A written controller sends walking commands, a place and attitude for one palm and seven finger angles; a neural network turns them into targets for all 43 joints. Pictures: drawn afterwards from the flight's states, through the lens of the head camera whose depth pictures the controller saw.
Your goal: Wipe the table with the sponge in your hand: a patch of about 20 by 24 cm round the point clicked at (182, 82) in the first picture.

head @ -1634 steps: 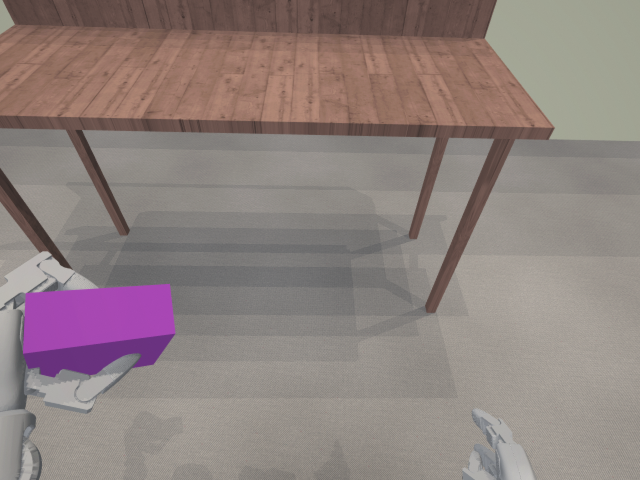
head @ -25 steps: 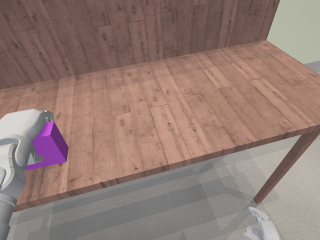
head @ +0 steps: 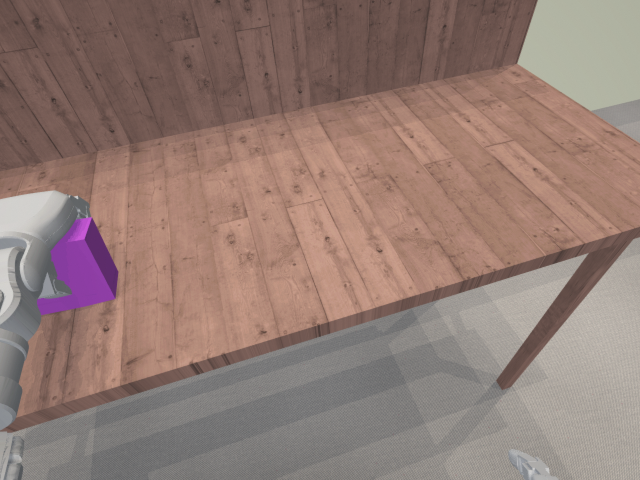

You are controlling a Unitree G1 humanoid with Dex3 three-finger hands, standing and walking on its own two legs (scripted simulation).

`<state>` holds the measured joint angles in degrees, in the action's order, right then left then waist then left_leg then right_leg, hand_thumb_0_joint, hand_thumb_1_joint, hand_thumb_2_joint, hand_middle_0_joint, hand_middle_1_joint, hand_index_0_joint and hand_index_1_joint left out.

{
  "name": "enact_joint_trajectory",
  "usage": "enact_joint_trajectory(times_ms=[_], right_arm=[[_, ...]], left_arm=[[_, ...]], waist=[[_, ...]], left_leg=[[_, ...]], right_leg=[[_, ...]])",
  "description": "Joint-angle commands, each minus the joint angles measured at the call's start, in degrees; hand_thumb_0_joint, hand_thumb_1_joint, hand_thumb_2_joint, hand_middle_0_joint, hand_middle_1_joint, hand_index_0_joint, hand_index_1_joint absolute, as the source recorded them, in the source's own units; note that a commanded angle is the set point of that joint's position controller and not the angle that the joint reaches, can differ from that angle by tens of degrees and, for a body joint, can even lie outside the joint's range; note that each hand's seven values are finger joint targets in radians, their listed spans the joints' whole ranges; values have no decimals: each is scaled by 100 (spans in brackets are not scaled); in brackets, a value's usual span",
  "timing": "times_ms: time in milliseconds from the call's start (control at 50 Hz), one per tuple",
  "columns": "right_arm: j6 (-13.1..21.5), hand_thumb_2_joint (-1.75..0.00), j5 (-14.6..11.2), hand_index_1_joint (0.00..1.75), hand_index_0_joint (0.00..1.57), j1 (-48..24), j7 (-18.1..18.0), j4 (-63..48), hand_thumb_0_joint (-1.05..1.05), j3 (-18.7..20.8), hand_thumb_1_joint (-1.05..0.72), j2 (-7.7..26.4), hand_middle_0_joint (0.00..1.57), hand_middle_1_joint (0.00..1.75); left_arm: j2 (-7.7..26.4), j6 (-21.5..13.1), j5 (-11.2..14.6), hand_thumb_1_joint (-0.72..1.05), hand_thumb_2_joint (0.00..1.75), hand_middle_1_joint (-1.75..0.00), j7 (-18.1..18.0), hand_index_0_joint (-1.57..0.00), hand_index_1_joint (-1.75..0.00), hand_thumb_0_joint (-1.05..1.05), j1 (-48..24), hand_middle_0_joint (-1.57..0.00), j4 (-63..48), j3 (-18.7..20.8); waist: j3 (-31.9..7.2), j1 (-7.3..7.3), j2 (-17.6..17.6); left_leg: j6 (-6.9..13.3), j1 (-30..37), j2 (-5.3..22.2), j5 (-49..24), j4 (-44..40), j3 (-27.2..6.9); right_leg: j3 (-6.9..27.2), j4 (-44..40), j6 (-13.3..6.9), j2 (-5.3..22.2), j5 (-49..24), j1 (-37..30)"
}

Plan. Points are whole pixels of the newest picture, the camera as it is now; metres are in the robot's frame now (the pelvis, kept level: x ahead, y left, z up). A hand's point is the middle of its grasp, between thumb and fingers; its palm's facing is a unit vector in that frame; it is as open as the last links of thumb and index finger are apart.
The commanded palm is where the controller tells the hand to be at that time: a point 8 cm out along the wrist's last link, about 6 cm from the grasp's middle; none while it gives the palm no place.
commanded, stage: wipe forward along the first lane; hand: left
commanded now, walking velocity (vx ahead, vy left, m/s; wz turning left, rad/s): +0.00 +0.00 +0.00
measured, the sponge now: (60, 278) +0.32 +0.38 +0.09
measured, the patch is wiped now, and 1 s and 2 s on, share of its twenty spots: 0.30 0.35 0.55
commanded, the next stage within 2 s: slide across to the middle lane in 0.58 s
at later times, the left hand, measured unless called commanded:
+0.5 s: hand (51, 224) +0.38 +0.41 +0.12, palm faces -0.16 +0.01 -0.99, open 9.2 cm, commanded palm +0.38 +0.39 +0.15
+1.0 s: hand (67, 210) +0.40 +0.39 +0.13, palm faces -0.08 +0.03 -1.00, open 9.2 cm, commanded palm +0.40 +0.36 +0.18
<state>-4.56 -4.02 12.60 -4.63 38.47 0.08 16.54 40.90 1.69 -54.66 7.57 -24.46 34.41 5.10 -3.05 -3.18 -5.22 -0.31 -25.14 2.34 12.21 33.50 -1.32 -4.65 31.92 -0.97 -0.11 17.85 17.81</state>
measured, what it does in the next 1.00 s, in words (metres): stands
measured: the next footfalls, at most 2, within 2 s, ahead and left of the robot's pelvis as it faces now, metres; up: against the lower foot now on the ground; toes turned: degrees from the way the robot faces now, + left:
none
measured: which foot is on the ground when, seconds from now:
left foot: down 0.00-1.00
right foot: down 0.00-1.00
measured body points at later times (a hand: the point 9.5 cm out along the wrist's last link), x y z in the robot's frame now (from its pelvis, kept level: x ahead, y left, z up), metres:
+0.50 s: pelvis +0.01 +0.01 +0.00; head +0.04 +0.00 +0.45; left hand +0.38 +0.40 +0.18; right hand +0.09 -0.27 -0.13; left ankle +0.05 +0.13 -0.73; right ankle -0.02 -0.11 -0.73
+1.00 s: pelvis +0.02 +0.03 +0.00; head +0.05 +0.02 +0.45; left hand +0.40 +0.39 +0.18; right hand +0.11 -0.24 -0.13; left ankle +0.05 +0.13 -0.73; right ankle -0.02 -0.11 -0.73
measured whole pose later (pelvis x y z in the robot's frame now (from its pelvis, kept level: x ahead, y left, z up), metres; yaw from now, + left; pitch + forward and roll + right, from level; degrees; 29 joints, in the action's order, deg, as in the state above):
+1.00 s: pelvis +0.02 +0.03 +0.00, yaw -1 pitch +7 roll -2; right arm -6.3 -4.6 15.8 -3.1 40.9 1.4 15.8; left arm 41.4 0.1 -56.1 1.4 -36.7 45.3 1.4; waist -3.7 -2.0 -3.5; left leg 1.4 -27.0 1.0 13.0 33.0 -0.1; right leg -3.4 28.4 0.3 1.1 16.8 18.5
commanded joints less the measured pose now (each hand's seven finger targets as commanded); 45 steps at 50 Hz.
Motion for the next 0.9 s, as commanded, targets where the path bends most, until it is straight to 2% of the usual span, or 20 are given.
enact_joint_trajectory(times_ms=[0,80,100,140,180,220,240,300,360,400,440,500,560,600,640,660,740,780,840,880], right_arm=[[190,-90,7,30,20,-239,-34,-695,0,286,-90,819,20,30],[93,-90,12,30,20,-80,-12,-605,0,330,-90,855,20,30],[98,-90,0,30,20,-85,-15,-590,0,314,-90,858,20,30],[67,-90,12,30,20,48,-12,-527,0,358,-90,883,20,30],[30,-90,11,30,20,81,13,-532,0,371,-90,882,20,30],[-6,-90,18,30,20,154,16,-510,0,387,-90,902,20,30],[-30,-90,22,30,20,183,29,-495,0,396,-90,924,20,30],[-57,-90,6,30,20,183,45,-488,0,393,-90,919,20,30],[-106,-90,12,30,20,298,55,-458,0,422,-90,950,20,30],[-112,-90,7,30,20,283,62,-461,0,411,-90,947,20,30],[-127,-90,1,30,20,360,71,-401,0,412,-90,958,20,30],[-121,-90,10,30,20,417,87,-407,0,427,-90,963,20,30],[-156,-90,24,30,20,495,107,-372,0,448,-90,961,20,30],[-171,-90,25,30,20,492,111,-357,0,450,-90,985,20,30],[-183,-90,29,30,20,540,125,-340,0,447,-90,969,20,30],[-187,-90,33,30,20,554,141,-364,0,459,-90,956,20,30],[-138,-90,15,30,20,511,138,-383,0,459,-90,896,20,30],[-110,-90,5,30,20,446,131,-375,0,470,-90,886,20,30],[-24,-90,-17,30,20,330,127,-415,0,461,-90,820,20,30],[21,-90,-34,30,20,211,133,-421,0,446,-90,803,20,30]], left_arm=[[1680,-182,-179,10,130,-160,-287,-120,-160,0,-1547,-120,-87,548],[1653,-240,-233,10,130,-160,-341,-120,-160,0,-1815,-120,257,429],[1836,-275,-269,10,130,-160,-338,-120,-160,0,-1969,-120,318,552],[1842,-297,-317,10,130,-160,-373,-120,-160,0,-2017,-120,585,514],[1738,-359,-342,10,130,-160,-379,-120,-160,0,-2119,-120,550,390],[1927,-403,-353,10,130,-160,-385,-120,-160,0,-2018,-120,724,566],[1997,-429,-347,10,130,-160,-398,-120,-160,0,-2019,-120,795,640],[2060,-527,-367,10,130,-160,-402,-120,-160,0,-2271,-120,824,641],[2127,-555,-398,10,130,-160,-458,-120,-160,0,-2287,-120,1023,665],[2143,-588,-431,10,130,-160,-469,-120,-160,0,-2448,-120,1038,646],[2035,-574,-470,10,130,-160,-505,-120,-160,0,-2696,-120,1240,471],[2116,-626,-542,10,130,-160,-517,-120,-160,0,-2786,-120,1232,521],[1971,-629,-537,10,130,-160,-554,-120,-160,0,-2826,-120,1352,407],[2233,-669,-548,10,130,-160,-563,-120,-160,0,-2771,-120,1356,662],[1992,-670,-561,10,130,-160,-593,-120,-160,0,-2938,-120,1440,418],[1923,-663,-538,10,130,-160,-612,-120,-160,0,-2763,-120,1450,419],[1617,-669,-430,10,130,-160,-651,-120,-160,0,-3140,-120,1024,158],[1669,-665,-342,10,130,-160,-696,-120,-160,0,-3171,-120,794,244],[1209,-599,-167,10,130,-160,-722,-120,-160,0,-3204,-120,362,-50],[1137,-479,-60,10,130,-160,-760,-120,-160,0,-3190,-120,117,-82]], waist=[[-789,159,610],[-756,252,557],[-780,242,470],[-824,285,629],[-976,290,463],[-1109,264,575],[-1041,275,698],[-1012,289,435],[-1080,313,556],[-1074,328,432],[-910,440,435],[-1212,373,258],[-1227,451,452],[-1321,375,389],[-1193,480,337],[-1235,415,363],[-1363,494,224],[-1461,449,158],[-1502,450,95],[-1507,406,-38]], left_leg=[[386,748,-431,-82,-273,153],[392,663,-444,-70,-226,184],[390,670,-419,-90,-269,151],[410,640,-425,-56,-206,172],[406,684,-421,-167,-186,180],[425,648,-425,-341,-132,196],[424,563,-419,-336,-116,199],[426,602,-398,-316,-183,163],[436,552,-405,-262,-159,168],[436,597,-389,-337,-200,157],[432,567,-374,-143,-217,122],[426,706,-358,-355,-226,95],[437,694,-348,-388,-150,111],[428,709,-338,-519,-176,87],[425,713,-333,-476,-150,82],[420,712,-339,-435,-180,65],[428,1005,-306,-464,-229,10],[420,1109,-298,-446,-283,2],[410,1418,-272,-611,-357,-65],[391,1499,-276,-551,-426,-76]], right_leg=[[300,-803,-227,-201,-530,412],[288,-788,-197,-191,-567,485],[282,-784,-234,-208,-544,501],[304,-787,-206,-196,-541,505],[305,-736,-223,-200,-690,477],[342,-700,-232,-198,-972,308],[331,-692,-210,-192,-1044,303],[317,-707,-247,-224,-892,454],[310,-701,-224,-235,-814,440],[300,-708,-253,-251,-861,517],[253,-729,-236,-267,-603,715],[274,-691,-295,-292,-744,651],[267,-688,-260,-295,-828,671],[259,-657,-293,-312,-929,623],[223,-642,-275,-318,-867,781],[210,-651,-281,-327,-788,745],[209,-699,-294,-328,-763,777],[226,-742,-297,-316,-745,685],[178,-759,-315,-314,-836,669],[192,-806,-319,-295,-810,591]])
